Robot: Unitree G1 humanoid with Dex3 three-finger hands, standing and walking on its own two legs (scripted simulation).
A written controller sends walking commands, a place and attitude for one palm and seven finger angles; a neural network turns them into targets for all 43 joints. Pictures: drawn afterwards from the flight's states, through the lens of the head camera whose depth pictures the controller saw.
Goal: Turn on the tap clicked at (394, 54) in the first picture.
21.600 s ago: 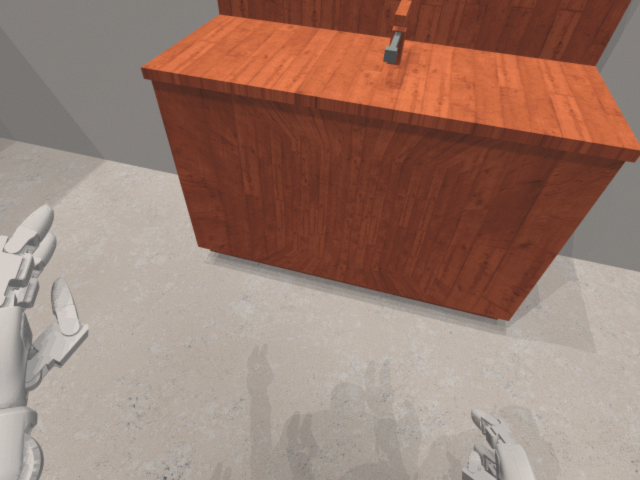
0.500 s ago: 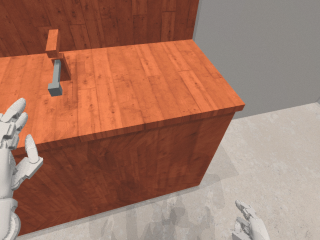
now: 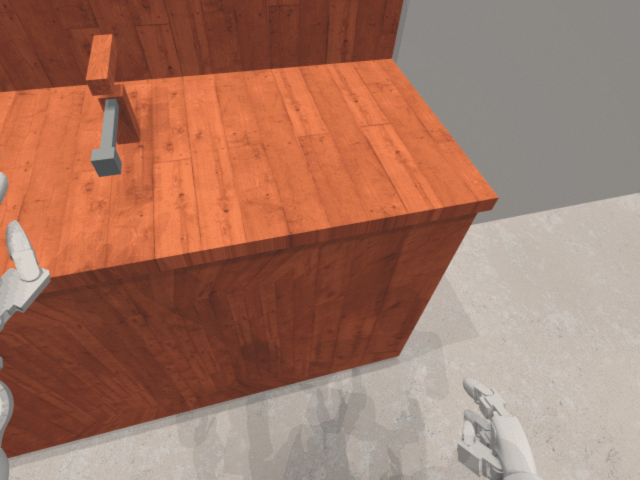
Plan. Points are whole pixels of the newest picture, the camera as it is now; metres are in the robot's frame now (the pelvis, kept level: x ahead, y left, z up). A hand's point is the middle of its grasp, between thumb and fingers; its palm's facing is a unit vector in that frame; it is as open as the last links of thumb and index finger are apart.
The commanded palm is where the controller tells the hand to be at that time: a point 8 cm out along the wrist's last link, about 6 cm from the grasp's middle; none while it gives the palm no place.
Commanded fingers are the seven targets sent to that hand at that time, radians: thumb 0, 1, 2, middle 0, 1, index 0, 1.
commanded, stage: come to a stop and stand still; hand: left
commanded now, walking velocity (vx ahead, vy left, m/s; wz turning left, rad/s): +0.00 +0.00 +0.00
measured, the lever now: (106, 161) +0.45 +0.35 +0.11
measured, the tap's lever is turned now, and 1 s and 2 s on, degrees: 0 0 0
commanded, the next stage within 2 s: look again from close up in 0.60 s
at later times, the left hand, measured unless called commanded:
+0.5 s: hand (85, 295) +0.24 +0.26 +0.15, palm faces +0.37 -0.87 -0.33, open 7.4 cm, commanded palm +0.18 +0.29 +0.17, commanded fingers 0.00 0.90 0.90 -0.20 -0.30 -0.20 -0.30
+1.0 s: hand (70, 306) +0.22 +0.26 +0.15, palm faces +0.42 -0.84 -0.35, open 7.4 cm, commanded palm +0.16 +0.29 +0.17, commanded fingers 0.00 0.90 0.90 -0.20 -0.30 -0.20 -0.30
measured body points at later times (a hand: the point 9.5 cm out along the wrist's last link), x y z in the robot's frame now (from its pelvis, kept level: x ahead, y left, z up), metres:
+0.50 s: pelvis +0.02 +0.01 +0.00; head +0.03 +0.04 +0.45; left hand +0.21 +0.30 +0.16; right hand +0.21 -0.20 -0.06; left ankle +0.03 +0.09 -0.74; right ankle +0.02 -0.14 -0.74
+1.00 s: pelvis +0.01 +0.00 +0.00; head +0.03 +0.02 +0.45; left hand +0.20 +0.30 +0.17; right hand +0.20 -0.21 -0.07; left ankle +0.03 +0.09 -0.74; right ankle +0.02 -0.14 -0.74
